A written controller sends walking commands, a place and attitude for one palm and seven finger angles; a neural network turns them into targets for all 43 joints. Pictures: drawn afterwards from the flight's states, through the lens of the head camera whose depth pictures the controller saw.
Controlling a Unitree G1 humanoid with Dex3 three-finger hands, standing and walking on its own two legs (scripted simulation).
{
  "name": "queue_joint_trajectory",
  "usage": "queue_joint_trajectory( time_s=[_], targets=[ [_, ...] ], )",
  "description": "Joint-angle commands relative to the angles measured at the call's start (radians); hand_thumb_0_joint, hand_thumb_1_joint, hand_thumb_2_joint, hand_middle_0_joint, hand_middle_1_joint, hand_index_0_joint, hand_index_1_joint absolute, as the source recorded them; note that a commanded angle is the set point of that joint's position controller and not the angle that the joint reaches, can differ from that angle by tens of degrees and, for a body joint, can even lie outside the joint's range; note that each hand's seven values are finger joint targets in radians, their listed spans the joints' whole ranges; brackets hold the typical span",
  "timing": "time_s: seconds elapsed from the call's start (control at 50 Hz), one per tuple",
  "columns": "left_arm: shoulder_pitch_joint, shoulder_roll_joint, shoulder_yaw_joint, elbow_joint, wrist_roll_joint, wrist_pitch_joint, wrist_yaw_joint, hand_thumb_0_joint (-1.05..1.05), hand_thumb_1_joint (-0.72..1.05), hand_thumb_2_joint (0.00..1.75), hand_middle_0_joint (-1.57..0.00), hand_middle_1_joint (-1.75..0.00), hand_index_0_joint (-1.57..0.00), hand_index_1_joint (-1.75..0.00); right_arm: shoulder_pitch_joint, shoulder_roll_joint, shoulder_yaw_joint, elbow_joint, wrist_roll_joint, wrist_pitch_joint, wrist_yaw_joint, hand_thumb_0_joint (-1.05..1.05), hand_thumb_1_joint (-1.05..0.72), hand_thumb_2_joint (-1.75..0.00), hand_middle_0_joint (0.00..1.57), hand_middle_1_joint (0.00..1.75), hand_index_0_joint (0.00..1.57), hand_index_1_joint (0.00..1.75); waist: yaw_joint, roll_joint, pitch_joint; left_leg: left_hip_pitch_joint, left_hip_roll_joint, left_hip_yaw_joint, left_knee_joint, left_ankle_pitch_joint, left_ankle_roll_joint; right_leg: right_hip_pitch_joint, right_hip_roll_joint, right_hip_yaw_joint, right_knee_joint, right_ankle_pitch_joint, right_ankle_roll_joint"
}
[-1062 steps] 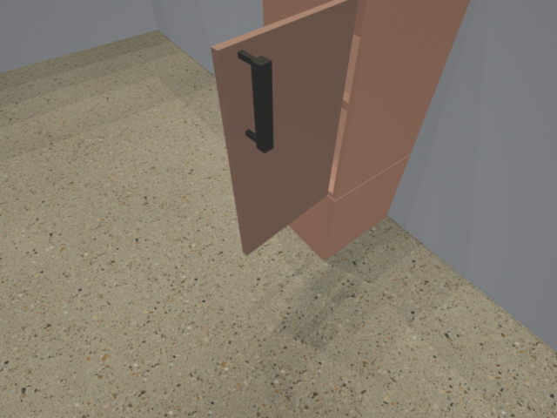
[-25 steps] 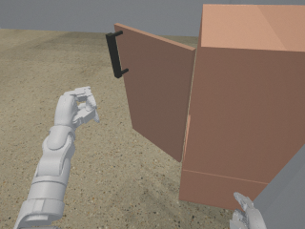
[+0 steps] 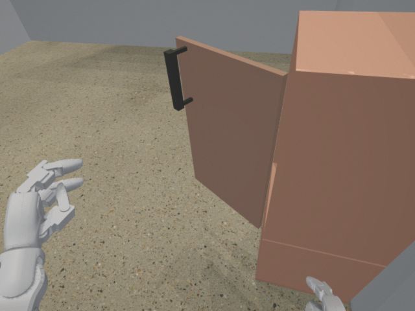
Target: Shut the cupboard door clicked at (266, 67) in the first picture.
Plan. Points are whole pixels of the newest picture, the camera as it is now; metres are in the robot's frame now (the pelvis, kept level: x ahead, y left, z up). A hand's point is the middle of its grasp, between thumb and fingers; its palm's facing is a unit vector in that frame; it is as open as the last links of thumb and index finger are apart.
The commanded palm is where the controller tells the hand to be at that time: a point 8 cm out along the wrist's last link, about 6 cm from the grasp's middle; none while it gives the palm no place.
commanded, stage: draw the hand back to the body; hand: left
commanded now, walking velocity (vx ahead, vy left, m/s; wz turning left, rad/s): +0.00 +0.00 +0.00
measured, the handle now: (180, 79) +0.68 +0.15 +0.14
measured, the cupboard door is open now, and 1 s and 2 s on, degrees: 59 59 59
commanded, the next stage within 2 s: step back with the hand held close in 0.48 s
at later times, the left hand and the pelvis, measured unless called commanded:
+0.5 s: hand (43, 232) +0.18 +0.26 +0.16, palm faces +0.48 -0.80 -0.37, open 7.4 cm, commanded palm +0.13 +0.30 +0.17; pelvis -0.01 +0.00 +0.00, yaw +0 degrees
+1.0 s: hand (34, 236) +0.17 +0.28 +0.15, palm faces +0.38 -0.78 -0.50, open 7.4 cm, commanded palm +0.11 +0.32 +0.17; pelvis -0.04 +0.02 -0.01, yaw -2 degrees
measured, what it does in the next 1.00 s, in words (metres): stands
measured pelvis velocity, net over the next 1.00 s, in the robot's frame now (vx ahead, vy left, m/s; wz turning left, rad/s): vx -0.04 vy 0.02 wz -0.03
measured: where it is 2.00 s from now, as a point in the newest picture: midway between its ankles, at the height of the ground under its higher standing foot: outside the picture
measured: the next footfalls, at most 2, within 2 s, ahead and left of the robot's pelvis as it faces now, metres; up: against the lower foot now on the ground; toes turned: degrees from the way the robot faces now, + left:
none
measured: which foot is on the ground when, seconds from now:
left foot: down 0.00-1.00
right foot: down 0.00-1.00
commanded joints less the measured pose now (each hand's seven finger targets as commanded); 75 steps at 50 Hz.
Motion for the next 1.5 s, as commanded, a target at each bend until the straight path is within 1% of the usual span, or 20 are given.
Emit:
queue_joint_trajectory(
  time_s=[0.0,0.08,0.16,0.34,0.5,0.58,0.6,0.62,0.7,0.82,0.9,0.98,1.14,1.22,1.24,1.28,1.34,1.4,1.44,1.48],
  targets=[
    [-0.033,0.216,0.172,-0.302,0.002,-0.088,0.031,0.0,0.9,0.9,-0.31,-0.42,-0.31,-0.42,-0.154,-0.106,-0.055,-0.177,-0.003,-0.085,-0.012,0.0,-0.9,-0.9,0.2,0.3,0.2,0.3,0.019,-0.02,-0.12,-0.069,0.016,-0.055,-0.041,0.357,-0.02,0.092,0.0,0.056,-0.006,0.221,-0.01],
    [0.099,0.229,0.217,-0.346,0.003,-0.096,0.041,0.0,0.9,0.9,-0.2,-0.3,-0.2,-0.3,-0.143,-0.106,-0.064,-0.173,0.0,-0.108,-0.012,0.0,-0.9,-0.9,0.2,0.3,0.2,0.3,0.022,-0.024,-0.091,-0.081,0.021,-0.052,-0.037,0.362,-0.023,0.077,0.0,0.055,-0.007,0.211,-0.007],
    [-0.003,0.186,0.154,-0.314,0.017,-0.098,0.046,0.0,0.9,0.9,-0.2,-0.3,-0.2,-0.3,-0.137,-0.117,-0.067,-0.149,-0.001,-0.129,-0.021,0.0,-0.9,-0.9,0.2,0.3,0.2,0.3,-0.003,-0.037,-0.015,-0.088,0.022,-0.05,-0.054,0.265,-0.014,0.01,-0.002,0.056,-0.028,0.128,-0.006],
    [0.014,0.217,0.191,-0.308,0.016,-0.108,0.055,0.0,0.9,0.9,-0.2,-0.3,-0.2,-0.3,-0.146,-0.112,-0.062,-0.142,-0.006,-0.143,-0.025,0.0,-0.9,-0.9,0.2,0.3,0.2,0.3,0.017,-0.039,-0.044,-0.097,0.014,-0.061,-0.068,0.207,-0.013,0.053,-0.001,0.059,-0.036,0.085,-0.013],
    [0.02,0.208,0.193,-0.311,0.012,-0.107,0.047,0.0,0.9,0.9,-0.2,-0.3,-0.2,-0.3,-0.153,-0.1,-0.058,-0.151,-0.007,-0.136,-0.022,0.0,-0.9,-0.9,0.2,0.3,0.2,0.3,0.017,0.002,-0.03,-0.101,0.016,-0.05,-0.07,0.192,-0.014,0.048,-0.003,0.069,-0.046,0.082,-0.013],
    [0.026,0.198,0.181,-0.305,0.011,-0.105,0.044,0.0,0.9,0.9,-0.2,-0.3,-0.2,-0.3,-0.153,-0.102,-0.059,-0.15,-0.006,-0.137,-0.021,0.0,-0.9,-0.9,0.2,0.3,0.2,0.3,0.015,-0.022,-0.019,-0.102,0.019,-0.052,-0.071,0.194,-0.013,0.042,-0.002,0.07,-0.049,0.08,-0.012],
    [-0.068,0.314,0.293,-0.373,0.012,-0.138,0.054,0.0,0.9,0.9,-0.2,-0.3,-0.2,-0.3,-0.139,-0.137,-0.07,-0.195,0.01,-0.114,-0.018,0.0,-0.9,-0.9,0.2,0.3,0.2,0.3,-0.024,-0.023,0.02,-0.187,0.042,-0.058,-0.017,0.084,0.009,-0.061,-0.059,0.186,-0.092,0.092,-0.021],
    [0.033,0.24,0.232,-0.298,0.011,-0.139,0.05,0.0,0.9,0.9,-0.2,-0.3,-0.2,-0.3,-0.122,-0.125,-0.07,-0.177,0.006,-0.101,-0.02,0.0,-0.9,-0.9,0.2,0.3,0.2,0.3,-0.031,-0.091,-0.002,-0.183,0.037,-0.071,0.016,0.052,0.01,-0.087,-0.099,0.196,-0.111,0.042,-0.029],
    [0.118,0.226,0.21,-0.31,0.018,-0.151,0.059,0.0,0.9,0.9,-0.2,-0.3,-0.2,-0.3,-0.111,-0.129,-0.082,-0.19,0.009,-0.075,-0.018,0.0,-0.9,-0.9,0.2,0.3,0.2,0.3,-0.041,-0.111,-0.088,-0.18,0.041,-0.073,0.082,0.078,0.007,-0.12,-0.151,0.221,-0.08,0.073,-0.048],
    [0.193,0.276,0.265,-0.399,0.013,-0.158,0.082,0.0,0.9,0.9,-0.2,-0.3,-0.2,-0.3,-0.11,-0.143,-0.095,-0.231,0.015,-0.04,-0.038,0.0,-0.9,-0.9,0.2,0.3,0.2,0.3,-0.042,-0.044,-0.19,-0.217,0.099,-0.108,0.051,0.354,-0.006,-0.044,-0.092,0.14,0.125,0.341,-0.018],
    [0.215,0.284,0.282,-0.434,0.014,-0.157,0.083,0.0,0.9,0.9,-0.2,-0.3,-0.2,-0.3,-0.103,-0.144,-0.099,-0.255,0.014,-0.026,-0.046,0.0,-0.9,-0.9,0.2,0.3,0.2,0.3,-0.04,-0.011,-0.2,-0.27,0.129,-0.123,0.049,0.438,-0.016,-0.034,-0.07,0.126,0.214,0.375,-0.006],
    [0.224,0.272,0.286,-0.428,0.017,-0.165,0.083,0.0,0.9,0.9,-0.2,-0.3,-0.2,-0.3,-0.094,-0.147,-0.098,-0.261,0.01,-0.029,-0.048,0.0,-0.9,-0.9,0.2,0.3,0.2,0.3,-0.042,-0.006,-0.153,-0.389,0.154,-0.142,0.011,0.272,0.006,-0.034,-0.056,0.132,0.248,0.27,0.002],
    [0.155,0.284,0.31,-0.432,0.043,-0.199,0.089,0.0,0.9,0.9,-0.2,-0.3,-0.2,-0.3,-0.084,-0.151,-0.095,-0.262,0.011,-0.056,-0.048,0.0,-0.9,-0.9,0.2,0.3,0.2,0.3,-0.049,-0.02,-0.076,-0.672,0.149,-0.164,-0.036,-0.291,0.062,0.023,-0.056,0.177,0.276,0.087,0.005],
    [0.125,0.262,0.283,-0.44,0.049,-0.217,0.095,0.0,0.9,0.9,-0.2,-0.3,-0.2,-0.3,-0.058,-0.145,-0.095,-0.252,0.007,-0.072,-0.04,0.0,-0.9,-0.9,0.2,0.3,0.2,0.3,-0.06,-0.098,-0.049,-0.612,0.088,-0.145,0.089,-0.357,0.048,-0.14,-0.118,0.276,0.123,-0.142,-0.032],
    [0.119,0.295,0.31,-0.452,0.05,-0.223,0.098,0.0,0.9,0.9,-0.2,-0.3,-0.2,-0.3,-0.062,-0.146,-0.096,-0.246,0.004,-0.076,-0.041,0.0,-0.9,-0.9,0.2,0.3,0.2,0.3,-0.058,-0.118,-0.06,-0.568,0.08,-0.144,0.11,-0.335,0.041,-0.18,-0.132,0.294,0.086,-0.187,-0.04],
    [0.117,0.275,0.285,-0.461,0.045,-0.228,0.104,0.0,0.9,0.9,-0.2,-0.3,-0.2,-0.3,-0.053,-0.135,-0.088,-0.235,0.001,-0.082,-0.035,0.0,-0.9,-0.9,0.2,0.3,0.2,0.3,-0.064,-0.135,-0.067,-0.487,0.067,-0.145,0.151,-0.287,0.031,-0.264,-0.158,0.306,0.039,-0.252,-0.056],
    [0.125,0.286,0.297,-0.474,0.048,-0.238,0.114,0.0,0.9,0.9,-0.2,-0.3,-0.2,-0.3,-0.058,-0.145,-0.086,-0.228,-0.001,-0.094,-0.039,0.0,-0.9,-0.9,0.2,0.3,0.2,0.3,-0.064,-0.043,-0.078,-0.486,0.091,-0.176,0.077,-0.297,0.038,-0.252,-0.119,0.246,0.079,-0.248,-0.036],
    [0.15,0.271,0.312,-0.462,0.059,-0.252,0.116,0.0,0.9,0.9,-0.2,-0.3,-0.2,-0.3,-0.065,-0.155,-0.089,-0.229,0.003,-0.11,-0.047,0.0,-0.9,-0.9,0.2,0.3,0.2,0.3,-0.054,0.092,-0.092,-0.702,0.213,-0.286,-0.123,-0.408,0.086,-0.013,0.001,0.132,0.349,-0.058,0.014],
    [0.162,0.284,0.328,-0.439,0.062,-0.253,0.105,0.0,0.9,0.9,-0.2,-0.3,-0.2,-0.3,-0.079,-0.153,-0.095,-0.232,0.001,-0.118,-0.048,0.0,-0.9,-0.9,0.2,0.3,0.2,0.3,-0.047,0.105,-0.094,-0.752,0.254,-0.31,-0.142,-0.376,0.093,0.046,0.035,0.115,0.425,0.028,0.025],
    [0.162,0.273,0.324,-0.427,0.067,-0.262,0.094,0.0,0.9,0.9,-0.2,-0.3,-0.2,-0.3,-0.083,-0.152,-0.098,-0.227,-0.005,-0.123,-0.045,0.0,-0.9,-0.9,0.2,0.3,0.2,0.3,-0.047,0.072,-0.05,-0.802,0.251,-0.291,-0.109,-0.341,0.098,0.06,0.041,0.139,0.429,0.03,0.021]
  ],
)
